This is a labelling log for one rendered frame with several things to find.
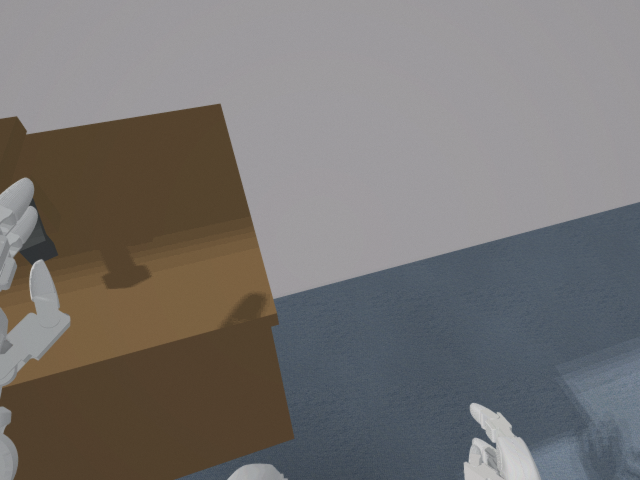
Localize counter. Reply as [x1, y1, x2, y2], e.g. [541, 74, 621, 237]
[0, 104, 295, 480]

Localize tap lever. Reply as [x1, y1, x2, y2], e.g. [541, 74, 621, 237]
[19, 198, 58, 266]

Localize left robot hand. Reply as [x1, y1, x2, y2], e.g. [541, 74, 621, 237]
[0, 178, 70, 397]

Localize right robot hand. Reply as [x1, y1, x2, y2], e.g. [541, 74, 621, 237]
[464, 403, 541, 480]

